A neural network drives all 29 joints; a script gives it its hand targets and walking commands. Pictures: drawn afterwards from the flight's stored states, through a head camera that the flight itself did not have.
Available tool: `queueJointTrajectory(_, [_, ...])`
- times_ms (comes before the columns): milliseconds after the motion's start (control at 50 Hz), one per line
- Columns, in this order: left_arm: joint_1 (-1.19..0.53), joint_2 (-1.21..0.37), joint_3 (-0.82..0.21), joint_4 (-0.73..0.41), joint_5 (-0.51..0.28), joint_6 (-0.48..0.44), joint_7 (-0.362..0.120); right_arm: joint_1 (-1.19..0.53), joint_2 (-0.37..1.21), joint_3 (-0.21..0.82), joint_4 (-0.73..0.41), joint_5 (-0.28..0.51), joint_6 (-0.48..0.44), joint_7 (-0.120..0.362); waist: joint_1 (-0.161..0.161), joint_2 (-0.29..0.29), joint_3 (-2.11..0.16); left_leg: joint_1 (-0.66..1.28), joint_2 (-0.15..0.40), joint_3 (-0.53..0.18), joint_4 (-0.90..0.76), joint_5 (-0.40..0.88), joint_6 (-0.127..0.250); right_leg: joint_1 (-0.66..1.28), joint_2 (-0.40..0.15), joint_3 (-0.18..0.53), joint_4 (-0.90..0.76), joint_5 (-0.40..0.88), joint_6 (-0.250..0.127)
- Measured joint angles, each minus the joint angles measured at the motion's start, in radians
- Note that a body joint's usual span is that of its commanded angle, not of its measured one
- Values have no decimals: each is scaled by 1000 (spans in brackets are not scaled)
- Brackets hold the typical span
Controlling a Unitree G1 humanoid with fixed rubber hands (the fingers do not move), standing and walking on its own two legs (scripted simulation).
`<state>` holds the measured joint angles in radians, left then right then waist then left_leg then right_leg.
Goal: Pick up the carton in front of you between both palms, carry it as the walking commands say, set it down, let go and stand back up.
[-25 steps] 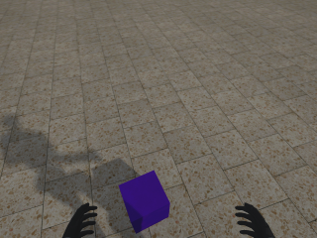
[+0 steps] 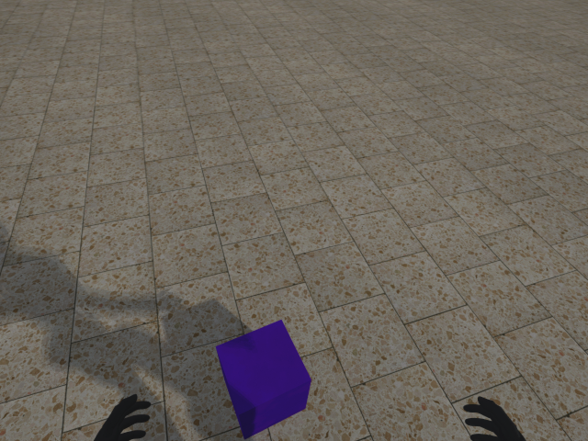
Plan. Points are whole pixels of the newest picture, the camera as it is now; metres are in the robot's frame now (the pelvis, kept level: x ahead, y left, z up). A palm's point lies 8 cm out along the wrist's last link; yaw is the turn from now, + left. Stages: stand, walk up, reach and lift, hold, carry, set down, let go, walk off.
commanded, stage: stand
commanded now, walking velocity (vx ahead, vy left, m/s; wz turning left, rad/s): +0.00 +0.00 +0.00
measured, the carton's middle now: (263, 379) +0.45 +0.07 -0.64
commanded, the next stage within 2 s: none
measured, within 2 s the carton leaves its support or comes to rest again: neither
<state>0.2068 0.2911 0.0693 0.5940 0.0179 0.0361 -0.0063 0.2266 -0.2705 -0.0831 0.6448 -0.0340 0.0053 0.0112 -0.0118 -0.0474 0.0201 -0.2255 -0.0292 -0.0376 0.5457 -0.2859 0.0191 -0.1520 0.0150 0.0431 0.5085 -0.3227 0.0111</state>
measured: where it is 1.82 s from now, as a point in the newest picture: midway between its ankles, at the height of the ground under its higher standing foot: outside the picture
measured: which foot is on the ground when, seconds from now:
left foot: down 0.00-1.00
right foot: down 0.00-1.00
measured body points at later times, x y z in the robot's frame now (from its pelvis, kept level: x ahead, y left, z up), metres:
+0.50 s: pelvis +0.01 +0.02 +0.00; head +0.02 +0.05 +0.45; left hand +0.14 +0.30 -0.12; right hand +0.13 -0.27 -0.09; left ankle +0.01 +0.11 -0.73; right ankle -0.03 -0.13 -0.73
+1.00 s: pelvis -0.01 +0.02 +0.01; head -0.01 +0.04 +0.46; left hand +0.08 +0.31 -0.12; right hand +0.10 -0.28 -0.10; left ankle +0.01 +0.11 -0.73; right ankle -0.03 -0.13 -0.73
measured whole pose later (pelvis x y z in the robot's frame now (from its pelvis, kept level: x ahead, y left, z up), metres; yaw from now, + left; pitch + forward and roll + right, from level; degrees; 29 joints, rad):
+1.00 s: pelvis -0.01 +0.02 +0.01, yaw +0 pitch -3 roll -1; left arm 0.24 0.34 0.03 0.87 0.01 -0.02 0.04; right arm 0.17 -0.31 -0.05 0.90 -0.01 -0.01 -0.02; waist -0.01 -0.04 0.04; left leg -0.18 -0.06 -0.03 0.46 -0.23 0.05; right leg -0.10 -0.02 0.05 0.41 -0.26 0.04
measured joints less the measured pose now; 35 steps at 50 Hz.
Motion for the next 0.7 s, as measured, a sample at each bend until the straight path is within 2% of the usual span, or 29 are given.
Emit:
queueJointTrajectory(180, [11, 19, -6, 87, 4, -37, 20, -6, -22, -8, 57, 5, -20, -19, -7, -4, 6, 2, -6, 11, 7, -15, 17, 11, -7, 11, -17, -1, 15])
queueJointTrajectory(700, [26, 36, -33, 202, -4, -47, 50, -43, -20, 23, 178, 18, -18, -32, 1, 8, 18, 36, -27, 14, -34, 11, 34, 47, -30, 12, -59, 21, 34])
